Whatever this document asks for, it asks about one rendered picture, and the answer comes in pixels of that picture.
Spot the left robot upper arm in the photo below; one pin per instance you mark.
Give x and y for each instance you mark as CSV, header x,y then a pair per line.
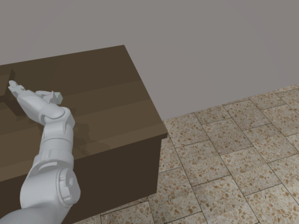
x,y
46,198

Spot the robot left forearm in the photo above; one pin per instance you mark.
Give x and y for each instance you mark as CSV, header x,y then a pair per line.
x,y
57,140

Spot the counter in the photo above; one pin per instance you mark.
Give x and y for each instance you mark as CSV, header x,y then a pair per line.
x,y
116,137

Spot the robot left hand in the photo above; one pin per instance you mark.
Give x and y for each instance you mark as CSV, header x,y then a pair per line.
x,y
31,102

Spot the tap lever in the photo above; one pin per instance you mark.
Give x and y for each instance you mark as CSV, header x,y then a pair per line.
x,y
59,97

